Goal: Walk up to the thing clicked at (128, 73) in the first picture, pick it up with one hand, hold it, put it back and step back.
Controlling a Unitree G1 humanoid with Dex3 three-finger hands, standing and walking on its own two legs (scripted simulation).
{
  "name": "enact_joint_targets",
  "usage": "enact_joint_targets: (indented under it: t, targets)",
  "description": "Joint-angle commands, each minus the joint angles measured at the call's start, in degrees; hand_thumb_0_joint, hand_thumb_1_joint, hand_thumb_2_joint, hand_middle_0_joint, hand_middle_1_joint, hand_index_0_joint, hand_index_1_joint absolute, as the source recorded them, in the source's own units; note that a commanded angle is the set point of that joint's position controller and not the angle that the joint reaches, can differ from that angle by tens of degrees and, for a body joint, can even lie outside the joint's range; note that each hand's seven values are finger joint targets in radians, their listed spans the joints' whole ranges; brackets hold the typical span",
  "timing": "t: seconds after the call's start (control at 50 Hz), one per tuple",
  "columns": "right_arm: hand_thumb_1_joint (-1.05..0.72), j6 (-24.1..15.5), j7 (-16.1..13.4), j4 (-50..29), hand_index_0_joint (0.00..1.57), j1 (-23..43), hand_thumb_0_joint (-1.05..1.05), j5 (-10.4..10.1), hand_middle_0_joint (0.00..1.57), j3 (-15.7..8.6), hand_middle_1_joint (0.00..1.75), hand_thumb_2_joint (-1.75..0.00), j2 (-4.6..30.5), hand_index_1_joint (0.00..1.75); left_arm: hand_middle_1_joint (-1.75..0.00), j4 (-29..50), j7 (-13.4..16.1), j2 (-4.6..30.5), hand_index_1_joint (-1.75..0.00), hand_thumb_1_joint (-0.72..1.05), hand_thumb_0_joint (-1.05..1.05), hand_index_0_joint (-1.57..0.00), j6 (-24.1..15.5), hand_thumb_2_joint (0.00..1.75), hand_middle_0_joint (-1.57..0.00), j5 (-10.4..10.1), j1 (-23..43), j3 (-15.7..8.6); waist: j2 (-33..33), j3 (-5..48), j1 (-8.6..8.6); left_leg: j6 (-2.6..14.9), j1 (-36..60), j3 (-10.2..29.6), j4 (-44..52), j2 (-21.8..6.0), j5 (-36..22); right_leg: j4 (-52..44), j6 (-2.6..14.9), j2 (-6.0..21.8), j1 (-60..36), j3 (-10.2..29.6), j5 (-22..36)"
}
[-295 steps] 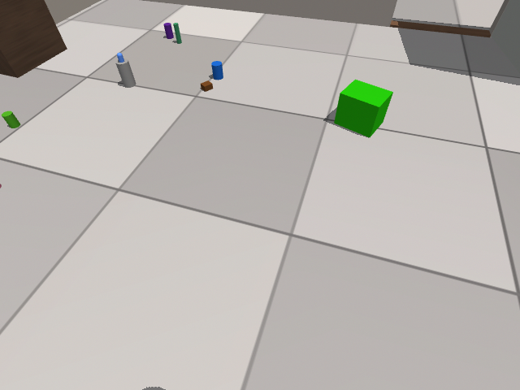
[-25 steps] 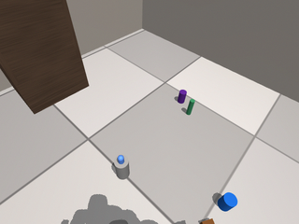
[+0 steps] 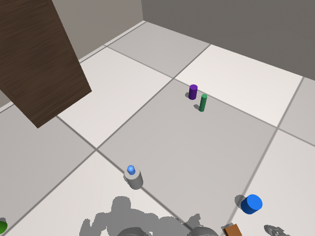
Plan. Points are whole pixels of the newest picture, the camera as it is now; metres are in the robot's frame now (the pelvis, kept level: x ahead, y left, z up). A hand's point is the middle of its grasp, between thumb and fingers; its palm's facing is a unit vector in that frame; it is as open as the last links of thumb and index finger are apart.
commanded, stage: walk up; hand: left
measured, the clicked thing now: (133, 175) +0.49 +0.20 -0.63
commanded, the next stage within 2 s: stand in 1.84 s
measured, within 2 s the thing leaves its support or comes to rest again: neither
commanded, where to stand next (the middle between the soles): +0.12 +0.00 m, yaw +0 degrees
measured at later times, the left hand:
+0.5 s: hand out of the picture +0.10 +0.25 -0.14, palm faces -0.02 -0.95 -0.31, open 7.4 cm
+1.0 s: hand out of the picture +0.13 +0.25 -0.13, palm faces +0.02 -0.94 -0.33, open 7.4 cm
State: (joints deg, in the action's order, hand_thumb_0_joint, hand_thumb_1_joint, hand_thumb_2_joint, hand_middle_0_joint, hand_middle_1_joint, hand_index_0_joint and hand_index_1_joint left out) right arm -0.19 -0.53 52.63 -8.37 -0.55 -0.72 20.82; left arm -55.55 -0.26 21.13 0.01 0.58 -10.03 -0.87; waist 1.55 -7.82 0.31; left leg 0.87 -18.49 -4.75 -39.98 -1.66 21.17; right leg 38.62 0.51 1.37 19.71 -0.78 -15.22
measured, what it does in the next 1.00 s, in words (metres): stands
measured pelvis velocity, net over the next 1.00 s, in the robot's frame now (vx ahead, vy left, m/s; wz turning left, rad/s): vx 0.05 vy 0.00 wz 0.01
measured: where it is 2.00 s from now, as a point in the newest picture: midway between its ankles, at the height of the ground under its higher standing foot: outside the picture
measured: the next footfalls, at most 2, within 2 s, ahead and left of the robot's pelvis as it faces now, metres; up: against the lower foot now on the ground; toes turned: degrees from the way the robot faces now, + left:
none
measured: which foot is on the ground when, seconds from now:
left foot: down 0.00-1.00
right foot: down 0.00-1.00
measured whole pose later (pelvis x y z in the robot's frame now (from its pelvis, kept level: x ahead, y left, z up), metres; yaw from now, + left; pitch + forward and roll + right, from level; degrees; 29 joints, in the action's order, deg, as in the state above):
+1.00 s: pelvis +0.05 +0.00 +0.03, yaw +0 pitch -2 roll +0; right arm -1.0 0.1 66.4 -1.8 0.6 -0.4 19.4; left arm -66.8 -0.4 19.3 -0.1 0.2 -4.1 -0.6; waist 0.2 -2.2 0.6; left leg -0.3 -6.1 -4.0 -17.2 -1.5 9.4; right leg 17.3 0.1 0.4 7.3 -1.8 -8.2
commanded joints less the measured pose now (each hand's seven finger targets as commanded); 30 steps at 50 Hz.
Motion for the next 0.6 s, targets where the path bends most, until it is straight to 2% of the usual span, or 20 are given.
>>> enact_joint_targets:
  t: [0.0, 0.02, 0.06, 0.1, 0.14, 0.2, 0.22, 0.24, 0.28, 0.34, 0.38, 0.44, 0.48, 0.58]
  targets:
    - [-0.90, -1.7, 0.2, 0.7, 0.20, -1.7, 0.00, 0.0, 0.20, -3.5, 0.30, -0.90, 13.2, 0.30, -0.30, 3.2, 0.5, 12.9, -0.30, 0.90, 0.00, -0.20, -1.6, 0.90, -0.20, -0.2, 5.2, -2.3, -9.2, 7.9, -1.76, 1.60, 10.3, 6.7, 10.4, -4.1, -4.4, -15.9, 3.43, 8.6, 4.2, 10.4, -1.1]
    - [-0.90, -1.7, 0.4, 0.9, 0.20, -0.1, 0.00, 0.2, 0.20, -3.1, 0.30, -0.90, 12.8, 0.30, -0.30, 2.4, 0.5, 12.6, -0.30, 0.90, 0.00, -0.20, -1.5, 0.90, -0.20, -0.2, 5.0, -2.4, -9.2, 8.5, -0.85, 1.98, 8.7, 7.7, 12.2, -4.7, -3.3, -16.3, 2.53, 7.0, 1.8, 9.7, -4.7]
    - [-0.90, -1.8, 0.5, 1.9, 0.20, 1.1, 0.00, 0.9, 0.20, -2.6, 0.30, -0.90, 12.8, 0.30, -0.30, 1.5, 0.1, 12.8, -0.30, 0.90, 0.00, -0.20, -1.3, 0.90, -0.20, -0.1, 5.3, -2.4, -9.0, 8.9, -0.31, 1.95, 8.6, 8.3, 14.7, -5.0, 0.5, -19.0, 2.64, 7.6, 1.4, 11.3, -12.3]
    - [-0.90, -1.7, 0.8, 3.6, 0.20, 1.6, 0.00, 1.1, 0.20, -2.4, 0.30, -0.90, 12.9, 0.30, -0.30, 0.7, -0.1, 12.4, -0.30, 0.90, 0.00, -0.20, -1.0, 0.90, -0.20, -0.2, 6.1, -2.2, -7.7, 5.1, -0.12, 1.32, 6.1, 8.5, 16.9, -4.5, 5.3, -22.2, 2.20, 7.4, 3.1, 11.8, -19.2]
    - [-0.90, -1.8, 1.0, 5.1, 0.20, 1.4, 0.00, 1.4, 0.20, -2.3, 0.30, -0.90, 12.5, 0.30, -0.30, -0.1, -0.2, 12.1, -0.30, 0.90, 0.00, -0.20, -1.1, 0.90, -0.20, -0.3, 7.2, -2.2, -5.8, 4.8, -0.48, 0.83, 4.8, 8.9, 19.3, -4.6, 4.7, -22.1, 2.32, 6.9, 0.7, 11.3, -16.9]
    - [-0.90, -2.6, 0.9, 6.6, 0.20, 2.9, 0.00, 1.5, 0.20, -1.7, 0.30, -0.90, 12.2, 0.30, -0.30, -1.5, -0.3, 11.3, -0.30, 0.90, 0.00, -0.20, -1.4, 0.90, -0.20, -0.4, 6.2, -2.0, -2.5, 7.2, 0.61, 0.67, 5.5, 9.2, 21.3, -5.6, 0.0, -21.0, 2.24, 6.2, -4.5, 9.8, -6.8]
    - [-0.90, -2.7, 0.9, 6.9, 0.20, 3.4, 0.00, 1.5, 0.20, -1.6, 0.30, -0.90, 12.3, 0.30, -0.30, -2.1, -0.3, 11.4, -0.30, 0.90, 0.00, -0.20, -1.4, 0.90, -0.20, -0.4, 6.7, -2.1, -2.0, 7.5, 0.54, 0.68, 4.8, 9.2, 21.8, -5.7, -0.5, -20.9, 2.19, 5.9, -5.9, 9.2, -5.2]
    - [-0.90, -2.9, 0.8, 7.4, 0.20, 3.2, 0.00, 1.4, 0.20, -1.5, 0.30, -0.90, 12.2, 0.30, -0.30, -2.5, -0.3, 11.4, -0.30, 0.90, 0.00, -0.20, -1.4, 0.90, -0.20, -0.5, 6.9, -2.2, -1.7, 8.4, 0.51, 0.68, 4.6, 9.4, 22.5, -6.0, -0.8, -21.1, 2.14, 6.0, -7.5, 9.1, -4.1]
    - [-0.90, -2.8, 0.8, 8.1, 0.20, 3.3, 0.00, 1.4, 0.20, -1.5, 0.30, -0.90, 12.6, 0.30, -0.30, -3.3, -0.4, 11.6, -0.30, 0.90, 0.00, -0.20, -1.2, 0.90, -0.20, -0.6, 6.6, -2.1, -0.7, 7.4, 0.72, 0.65, 3.9, 10.0, 24.1, -6.2, 3.1, -21.7, 2.05, 5.9, -6.6, 9.3, -7.2]
    - [-0.90, -2.8, 0.7, 8.9, 0.20, 4.4, 0.00, 1.6, 0.20, -1.5, 0.30, -0.90, 12.8, 0.30, -0.30, -4.5, -0.5, 11.1, -0.30, 0.90, 0.00, -0.20, -1.0, 0.90, -0.20, -0.5, 6.8, -2.1, 0.1, 5.7, 0.79, 0.92, 2.4, 10.4, 25.5, -6.8, 4.5, -21.4, 1.82, 5.0, -7.3, 7.7, -5.3]
    - [-0.90, -2.9, 0.6, 9.2, 0.20, 4.3, 0.00, 1.5, 0.20, -1.5, 0.30, -0.90, 12.7, 0.30, -0.30, -5.3, -0.6, 10.9, -0.30, 0.90, 0.00, -0.20, -1.1, 0.90, -0.20, -0.4, 6.4, -2.1, 0.2, 6.7, 0.71, 0.98, 3.8, 10.0, 25.2, -7.1, 1.0, -21.5, 1.81, 5.1, -8.5, 7.4, -2.4]
    - [-0.90, -3.0, 0.4, 10.0, 0.20, 4.3, 0.00, 1.6, 0.20, -1.6, 0.30, -0.90, 12.9, 0.30, -0.30, -5.8, -0.6, 10.8, -0.30, 0.90, 0.00, -0.20, -1.1, 0.90, -0.20, -0.5, 7.3, -1.9, 0.5, 7.5, 0.23, 0.78, 5.6, 9.5, 25.4, -6.9, -0.9, -22.1, 1.64, 5.3, -8.4, 7.3, -0.3]
    - [-0.90, -3.1, 0.4, 10.0, 0.20, 4.6, 0.00, 1.5, 0.20, -1.5, 0.30, -0.90, 12.8, 0.30, -0.30, -6.3, -0.6, 10.6, -0.30, 0.90, 0.00, -0.20, -1.2, 0.90, -0.20, -0.6, 7.2, -1.7, 0.3, 9.4, 0.28, 0.97, 7.6, 9.1, 25.0, -7.3, -4.7, -21.5, 1.40, 5.3, -9.8, 6.5, 3.9]
    - [-0.90, -2.8, 0.2, 10.3, 0.20, 4.8, 0.00, 1.0, 0.20, -1.6, 0.30, -0.90, 12.5, 0.30, -0.30, -7.5, -0.3, 10.6, -0.30, 0.90, 0.00, -0.20, -1.4, 0.90, -0.20, -0.7, 7.5, -1.7, -1.2, 10.3, -0.25, 0.76, 10.8, 8.0, 23.0, -7.0, -13.7, -22.5, 0.90, 6.2, -10.7, 6.7, 9.0]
